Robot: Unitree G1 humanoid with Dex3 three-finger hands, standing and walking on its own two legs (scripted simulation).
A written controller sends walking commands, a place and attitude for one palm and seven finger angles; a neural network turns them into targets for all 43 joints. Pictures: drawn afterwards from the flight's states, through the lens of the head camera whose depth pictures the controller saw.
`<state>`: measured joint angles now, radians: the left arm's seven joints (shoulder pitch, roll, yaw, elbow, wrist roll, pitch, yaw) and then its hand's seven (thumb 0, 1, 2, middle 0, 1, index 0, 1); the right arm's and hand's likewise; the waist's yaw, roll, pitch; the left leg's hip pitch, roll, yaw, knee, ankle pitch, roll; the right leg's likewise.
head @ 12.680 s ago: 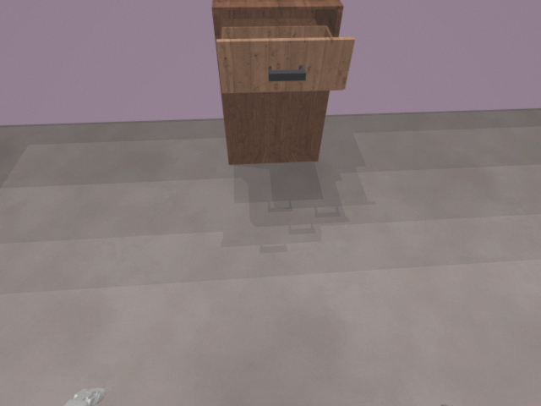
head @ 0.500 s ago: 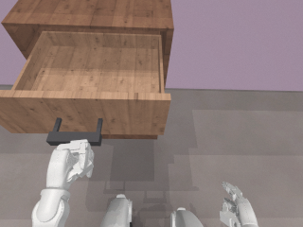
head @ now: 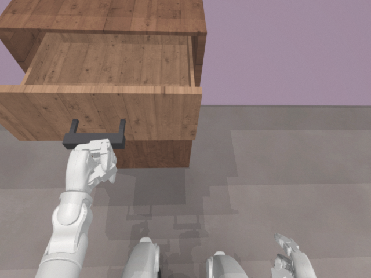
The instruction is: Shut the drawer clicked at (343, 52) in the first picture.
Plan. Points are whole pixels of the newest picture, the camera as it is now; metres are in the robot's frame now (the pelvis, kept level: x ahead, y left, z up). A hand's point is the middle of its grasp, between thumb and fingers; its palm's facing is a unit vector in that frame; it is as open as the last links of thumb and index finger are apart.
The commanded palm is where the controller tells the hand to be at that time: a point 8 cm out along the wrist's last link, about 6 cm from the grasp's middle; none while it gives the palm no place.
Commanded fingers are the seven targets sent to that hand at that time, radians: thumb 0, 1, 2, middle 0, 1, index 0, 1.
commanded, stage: push the drawer shut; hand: left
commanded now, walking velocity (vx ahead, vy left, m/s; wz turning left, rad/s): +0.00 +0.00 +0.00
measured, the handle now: (97, 132) +0.42 +0.21 +0.03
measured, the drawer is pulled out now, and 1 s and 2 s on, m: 0.20 0.07 0.00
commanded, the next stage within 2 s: none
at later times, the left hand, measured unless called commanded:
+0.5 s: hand (115, 142) +0.39 +0.17 +0.03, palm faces +0.03 -1.00 -0.03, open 3.1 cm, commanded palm +0.38 +0.22 +0.04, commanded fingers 0.00 0.90 0.90 -1.40 -1.60 -1.40 -1.60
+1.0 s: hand (120, 117) +0.46 +0.17 +0.03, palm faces +0.05 -1.00 -0.04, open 3.2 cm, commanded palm +0.44 +0.22 +0.04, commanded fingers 0.00 0.90 0.90 -1.40 -1.60 -1.40 -1.60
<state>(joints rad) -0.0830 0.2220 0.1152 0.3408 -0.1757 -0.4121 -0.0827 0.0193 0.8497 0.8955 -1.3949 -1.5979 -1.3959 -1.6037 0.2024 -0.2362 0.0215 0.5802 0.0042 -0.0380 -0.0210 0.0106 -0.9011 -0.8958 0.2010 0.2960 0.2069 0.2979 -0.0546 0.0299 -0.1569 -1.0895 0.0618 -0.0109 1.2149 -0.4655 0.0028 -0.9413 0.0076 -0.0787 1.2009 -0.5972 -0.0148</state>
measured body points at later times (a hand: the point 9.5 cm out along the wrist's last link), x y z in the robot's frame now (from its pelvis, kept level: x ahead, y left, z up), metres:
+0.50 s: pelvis +0.00 +0.00 +0.00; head +0.11 +0.02 +0.44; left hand +0.39 +0.22 +0.03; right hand +0.11 -0.25 -0.11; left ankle +0.06 +0.12 -0.63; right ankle -0.01 -0.12 -0.63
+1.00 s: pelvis +0.00 +0.00 -0.01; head +0.12 +0.02 +0.43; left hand +0.45 +0.22 +0.04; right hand +0.05 -0.26 -0.13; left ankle +0.06 +0.12 -0.63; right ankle -0.01 -0.12 -0.63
